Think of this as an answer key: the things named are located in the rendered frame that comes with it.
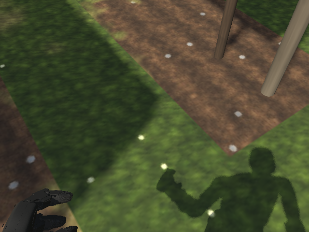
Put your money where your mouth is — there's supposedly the left robot hand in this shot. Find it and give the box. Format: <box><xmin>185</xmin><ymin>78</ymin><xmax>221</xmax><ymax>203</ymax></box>
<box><xmin>2</xmin><ymin>188</ymin><xmax>78</xmax><ymax>232</ymax></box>

